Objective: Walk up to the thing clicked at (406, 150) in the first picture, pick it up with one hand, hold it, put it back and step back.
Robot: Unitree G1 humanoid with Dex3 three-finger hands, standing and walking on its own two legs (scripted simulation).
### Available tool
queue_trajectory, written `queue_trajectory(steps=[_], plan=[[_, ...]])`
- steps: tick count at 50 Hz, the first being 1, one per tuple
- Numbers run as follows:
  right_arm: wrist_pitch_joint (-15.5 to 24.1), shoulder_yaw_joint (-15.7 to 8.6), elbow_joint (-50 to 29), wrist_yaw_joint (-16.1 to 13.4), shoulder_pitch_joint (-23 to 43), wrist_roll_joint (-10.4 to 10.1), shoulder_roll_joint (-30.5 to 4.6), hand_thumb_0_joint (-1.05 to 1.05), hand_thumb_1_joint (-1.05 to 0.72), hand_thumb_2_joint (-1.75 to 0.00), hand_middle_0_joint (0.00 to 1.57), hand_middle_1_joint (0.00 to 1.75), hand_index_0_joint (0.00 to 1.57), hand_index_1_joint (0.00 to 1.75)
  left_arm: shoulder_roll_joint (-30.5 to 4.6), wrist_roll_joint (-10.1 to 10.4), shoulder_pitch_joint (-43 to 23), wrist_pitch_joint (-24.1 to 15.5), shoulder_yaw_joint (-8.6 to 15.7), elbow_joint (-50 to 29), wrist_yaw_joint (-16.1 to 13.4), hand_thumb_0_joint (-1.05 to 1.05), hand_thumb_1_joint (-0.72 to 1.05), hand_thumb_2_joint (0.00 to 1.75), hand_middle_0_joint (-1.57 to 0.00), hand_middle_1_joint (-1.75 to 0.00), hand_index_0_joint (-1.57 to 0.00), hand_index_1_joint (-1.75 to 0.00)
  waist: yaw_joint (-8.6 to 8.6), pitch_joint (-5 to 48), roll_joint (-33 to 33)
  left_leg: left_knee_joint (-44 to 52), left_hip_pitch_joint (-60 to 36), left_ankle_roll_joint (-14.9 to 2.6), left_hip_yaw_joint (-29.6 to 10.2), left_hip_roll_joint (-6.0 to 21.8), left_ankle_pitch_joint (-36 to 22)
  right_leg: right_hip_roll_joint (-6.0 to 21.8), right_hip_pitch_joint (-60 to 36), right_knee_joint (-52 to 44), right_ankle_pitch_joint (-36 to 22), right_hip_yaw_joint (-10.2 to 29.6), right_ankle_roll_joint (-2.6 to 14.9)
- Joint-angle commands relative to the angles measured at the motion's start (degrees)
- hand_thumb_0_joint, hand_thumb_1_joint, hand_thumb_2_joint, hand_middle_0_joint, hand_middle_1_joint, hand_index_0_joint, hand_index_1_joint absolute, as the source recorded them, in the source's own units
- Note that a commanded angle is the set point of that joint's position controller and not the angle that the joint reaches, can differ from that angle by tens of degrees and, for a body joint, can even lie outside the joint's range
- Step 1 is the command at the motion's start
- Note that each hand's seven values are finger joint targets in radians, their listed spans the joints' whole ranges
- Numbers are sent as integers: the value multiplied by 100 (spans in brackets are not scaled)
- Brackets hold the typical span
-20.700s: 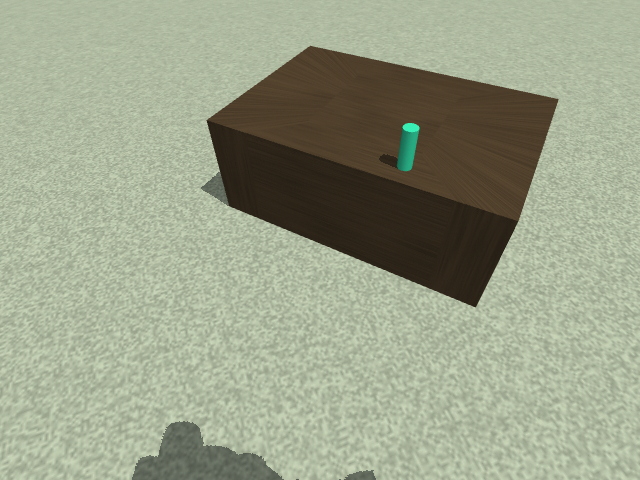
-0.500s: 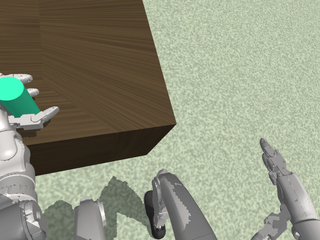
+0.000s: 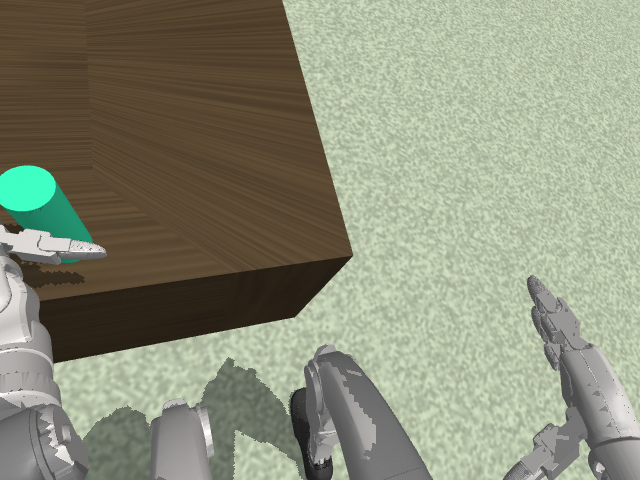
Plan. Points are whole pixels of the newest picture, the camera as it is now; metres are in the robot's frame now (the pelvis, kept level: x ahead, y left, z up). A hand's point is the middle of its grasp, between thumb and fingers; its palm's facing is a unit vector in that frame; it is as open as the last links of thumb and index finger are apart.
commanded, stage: withdraw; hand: left
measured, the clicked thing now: (51, 220) +0.48 +0.21 -0.06
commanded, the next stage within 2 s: rise in 0.14 s
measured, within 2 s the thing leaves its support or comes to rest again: neither
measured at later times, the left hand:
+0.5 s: hand out of the picture +0.48 +0.30 +0.08, palm faces +0.32 -0.91 -0.28, open 17.5 cm
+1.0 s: hand out of the picture +0.33 +0.23 +0.09, palm faces +0.19 -0.94 -0.29, open 17.5 cm
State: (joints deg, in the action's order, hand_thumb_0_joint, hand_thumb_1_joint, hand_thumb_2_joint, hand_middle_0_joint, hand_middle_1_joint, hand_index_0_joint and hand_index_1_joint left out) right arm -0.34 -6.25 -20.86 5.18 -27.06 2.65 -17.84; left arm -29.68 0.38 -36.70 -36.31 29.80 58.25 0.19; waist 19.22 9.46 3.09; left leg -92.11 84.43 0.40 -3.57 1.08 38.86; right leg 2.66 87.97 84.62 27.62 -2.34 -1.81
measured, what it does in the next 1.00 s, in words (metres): rises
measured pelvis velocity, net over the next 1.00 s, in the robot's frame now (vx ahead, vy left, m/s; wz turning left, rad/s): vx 0.06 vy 0.00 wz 0.01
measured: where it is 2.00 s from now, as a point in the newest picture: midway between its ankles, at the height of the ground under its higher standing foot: outside the picture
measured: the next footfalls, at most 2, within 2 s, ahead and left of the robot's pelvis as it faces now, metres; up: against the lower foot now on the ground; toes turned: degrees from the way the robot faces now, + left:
none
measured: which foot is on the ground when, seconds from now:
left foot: down 0.00-1.00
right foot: down 0.00-1.00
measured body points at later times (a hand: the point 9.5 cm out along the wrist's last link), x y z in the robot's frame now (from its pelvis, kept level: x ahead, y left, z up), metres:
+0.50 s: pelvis +0.02 +0.00 +0.08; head +0.15 +0.04 +0.51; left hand +0.46 +0.35 +0.10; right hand +0.16 -0.26 +0.08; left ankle +0.02 +0.12 -0.55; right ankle +0.09 -0.14 -0.55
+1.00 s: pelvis +0.06 +0.00 +0.14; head +0.11 +0.02 +0.59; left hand +0.31 +0.28 +0.11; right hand +0.22 -0.23 +0.10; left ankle +0.02 +0.12 -0.55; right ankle +0.09 -0.14 -0.55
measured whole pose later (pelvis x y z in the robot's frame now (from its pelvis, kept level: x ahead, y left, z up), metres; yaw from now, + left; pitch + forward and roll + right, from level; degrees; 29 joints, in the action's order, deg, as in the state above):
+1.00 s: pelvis +0.06 +0.00 +0.14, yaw +1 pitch +12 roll -1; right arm -7.1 1.6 5.9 -2.3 -24.2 -2.8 -13.1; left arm -16.5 1.2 1.4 1.2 8.1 25.1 -5.0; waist 1.6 6.3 0.6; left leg -53.3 36.0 0.2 -0.3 1.3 29.2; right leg 2.3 41.0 50.0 20.8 -0.9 -2.0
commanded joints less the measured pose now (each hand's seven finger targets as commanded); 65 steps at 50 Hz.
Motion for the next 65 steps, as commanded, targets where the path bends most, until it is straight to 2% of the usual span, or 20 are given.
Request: queue_trajectory(steps=[1,2,4,7,13,14,15,16,21,24,28,33,37,39,46,55,61,62,64,65], plan=[[186,-886,-837,-217,-430,-108,-1072,0,52,-5,5,5,5,5,-1640,192,-1906,-104,224,-1525,219,0,-58,5,-6,-7,-7,-6,-441,3503,-2379,1768,-2915,176,22,-122,-2546,-286,-2501,-843,-1394,-43,402],[140,-873,-572,-239,-627,-98,-1071,0,52,-6,5,5,5,5,-1898,176,-1990,-17,320,-1619,271,0,-59,4,-7,-6,-8,-6,-465,3473,-2482,1845,-3054,185,32,-106,-2528,-291,-2510,-909,-1328,-31,407],[127,-649,-605,-259,-460,-114,-911,0,53,-5,5,5,5,5,-1486,292,-1959,185,126,-1462,416,0,-60,2,-6,-5,-8,-4,-501,3267,-2269,1980,-3004,184,20,-91,-2507,-300,-2583,-1063,-1314,-43,400],[146,-487,-304,-357,-285,-175,-843,0,53,-5,5,5,5,5,-1612,377,-1845,463,153,-1018,553,0,-61,0,-6,-4,-8,-3,-558,2566,-1660,2170,-2336,54,123,-133,-1762,-279,-2955,-1429,-979,47,323],[280,-191,57,-481,-300,-193,-750,0,61,-4,5,5,5,5,-1362,588,-1812,615,-60,-431,900,0,-54,6,-4,-4,-4,-4,-505,2309,-1004,2325,-2336,-46,165,-123,-1821,-281,-3252,-1791,-1115,65,274],[128,-343,-237,-512,-551,-262,-1034,0,54,-5,6,5,5,5,-2514,-176,-1094,1185,139,357,559,0,-58,5,-5,-5,-5,-5,-830,2581,-1150,2725,-2990,22,178,-182,-2104,-259,-3712,-1995,-1285,-15,273],[46,-324,-341,-509,-381,-300,-1016,0,53,-5,6,5,5,5,-2085,-65,-1672,1371,-86,-75,410,0,-59,6,-5,-5,-5,-6,-738,2695,-1147,2807,-3180,81,149,-124,-2300,-311,-3676,-2026,-1395,-19,300],[-50,-220,-11,-493,-701,-268,-857,0,56,-5,5,5,5,5,-2100,-82,-2357,1397,-157,-876,366,0,-59,7,-5,-6,-5,-7,-782,2989,-1519,2852,-3485,143,149,-112,-2467,-306,-3701,-2021,-1507,2,317],[-301,-252,666,-528,-215,-294,-860,0,41,-9,5,5,5,5,-3061,-399,-2496,2038,117,-1415,-130,0,-59,9,-8,-8,-7,-9,-1207,3241,-1844,3207,-4392,181,155,-73,-3088,-302,-4147,-2298,-1775,29,345],[-395,106,706,-546,136,-306,-522,0,17,-33,13,18,13,18,-2574,-437,-2195,2249,-118,-1212,-344,0,-50,8,-6,-6,-5,-6,-1250,3022,-1642,3410,-4495,176,203,-57,-3350,-302,-4545,-2539,-1998,38,340],[-359,756,454,-563,734,-314,-143,0,-15,-57,14,20,14,20,-1729,-446,-1553,2442,-616,-377,-440,0,-52,7,-5,-6,-5,-6,-1297,2317,-955,3777,-4168,113,247,-45,-2834,-304,-4915,-2957,-1720,15,296],[-496,272,1016,-607,-141,-392,-608,0,-52,-68,16,24,16,24,-1269,-313,-296,2849,-988,-252,-347,0,-57,5,-5,-5,-5,-5,-1293,1674,-677,4166,-4591,85,359,-54,-2981,-328,-5133,-3447,-1858,-36,289],[-473,295,1567,-566,-111,-536,-405,0,-69,-78,18,27,18,27,-963,-119,126,3195,-1196,-1510,-288,0,-53,7,-5,-6,-5,-6,-1465,1320,-899,4438,-4935,125,354,-41,-3093,-322,-5134,-3656,-1885,-75,331],[-414,372,1411,-579,133,-578,-290,0,-72,-80,18,27,18,27,-487,-40,511,3298,-1465,-2248,-290,0,-54,6,-5,-6,-5,-6,-1502,1478,-774,4518,-5026,101,361,-36,-3063,-303,-5390,-3720,-1939,-64,330],[-346,459,1524,-798,532,-578,-133,0,-81,-85,19,29,19,29,-166,104,2451,3396,-1622,-4565,-607,0,-60,3,-5,-5,-5,-5,-1950,1382,-940,4806,-5339,132,401,-53,-3317,-206,-6165,-3818,-2119,-49,332],[-287,293,1863,-993,264,-517,-59,0,-84,-87,20,29,20,29,1081,180,5186,3594,-2596,-5805,-647,0,-58,4,-5,-5,-5,-5,-1850,692,-541,4874,-5312,68,482,-62,-3193,-202,-6127,-3888,-2127,-116,282],[-223,120,1600,-1070,333,-508,-116,0,-82,-86,19,29,19,29,1093,137,5645,3614,-2674,-6320,-641,0,-59,3,-5,-5,-4,-5,-1783,454,-146,4762,-5166,-29,545,-127,-2936,-139,-6096,-3943,-2040,-79,198],[-233,324,1814,-1067,240,-501,112,0,-80,-85,19,29,19,29,1108,138,5565,3606,-2727,-6415,-638,0,-57,4,-5,-5,-5,-5,-1817,234,-255,4800,-5081,-44,563,-153,-2673,-130,-6008,-3991,-1821,-70,189],[-194,137,1523,-1130,324,-488,-74,0,-85,-88,20,29,20,29,1111,109,5763,3604,-2663,-6302,-646,0,-57,4,-5,-5,-5,-5,-1773,361,-90,4772,-5126,-71,573,-159,-2608,-112,-6038,-3993,-1768,-50,171],[-200,404,1774,-1109,220,-490,227,0,-85,-88,20,29,20,29,1134,114,5638,3578,-2712,-6477,-646,0,-57,5,-5,-5,-5,-5,-1852,244,-271,4778,-5100,-73,592,-185,-2489,-93,-6001,-4014,-1680,-26,170]])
